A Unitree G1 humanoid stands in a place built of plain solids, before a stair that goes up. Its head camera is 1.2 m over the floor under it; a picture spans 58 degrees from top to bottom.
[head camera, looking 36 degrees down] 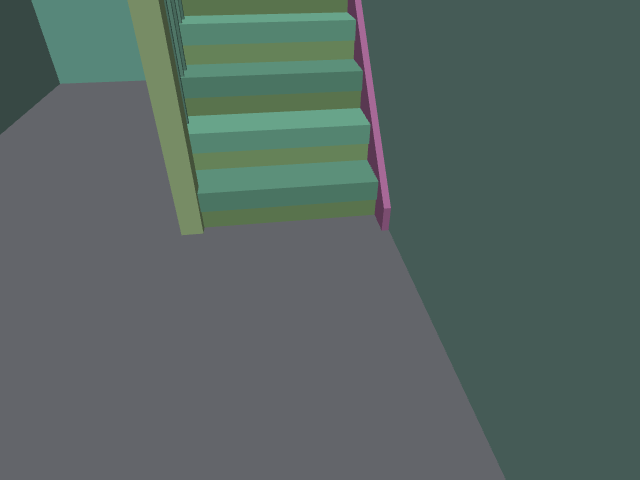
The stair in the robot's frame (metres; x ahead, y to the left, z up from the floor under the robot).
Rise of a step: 0.20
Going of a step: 0.23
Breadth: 0.94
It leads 8 degrees to the left of straight ahead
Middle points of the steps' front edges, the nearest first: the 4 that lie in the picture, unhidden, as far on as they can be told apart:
1.80 0.14 0.20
2.01 0.21 0.40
2.24 0.25 0.60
2.46 0.28 0.80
